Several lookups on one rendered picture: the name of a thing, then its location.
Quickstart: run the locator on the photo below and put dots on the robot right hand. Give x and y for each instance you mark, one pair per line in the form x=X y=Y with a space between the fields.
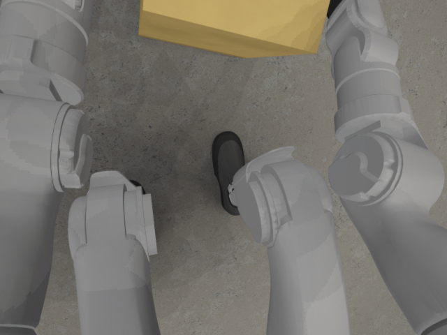
x=332 y=6

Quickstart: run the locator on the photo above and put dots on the robot right foot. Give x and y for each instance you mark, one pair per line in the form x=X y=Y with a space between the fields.
x=227 y=158

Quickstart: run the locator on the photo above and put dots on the right robot thigh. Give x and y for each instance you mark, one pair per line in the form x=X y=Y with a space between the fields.
x=307 y=285

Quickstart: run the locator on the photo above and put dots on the robot right forearm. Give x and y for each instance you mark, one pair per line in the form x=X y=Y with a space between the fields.
x=367 y=81

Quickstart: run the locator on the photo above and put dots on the robot left forearm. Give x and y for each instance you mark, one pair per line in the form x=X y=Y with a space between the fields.
x=42 y=48

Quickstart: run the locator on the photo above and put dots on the carton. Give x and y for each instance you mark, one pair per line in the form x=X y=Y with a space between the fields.
x=239 y=28

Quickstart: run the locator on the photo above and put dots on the robot right upper arm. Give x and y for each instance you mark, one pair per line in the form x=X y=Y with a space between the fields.
x=387 y=187

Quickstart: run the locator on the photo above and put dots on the robot left upper arm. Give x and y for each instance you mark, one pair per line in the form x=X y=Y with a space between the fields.
x=45 y=149

